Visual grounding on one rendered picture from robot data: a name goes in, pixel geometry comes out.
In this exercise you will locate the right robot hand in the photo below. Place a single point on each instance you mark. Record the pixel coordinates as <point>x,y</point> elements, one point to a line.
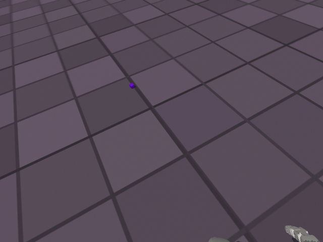
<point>300,234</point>

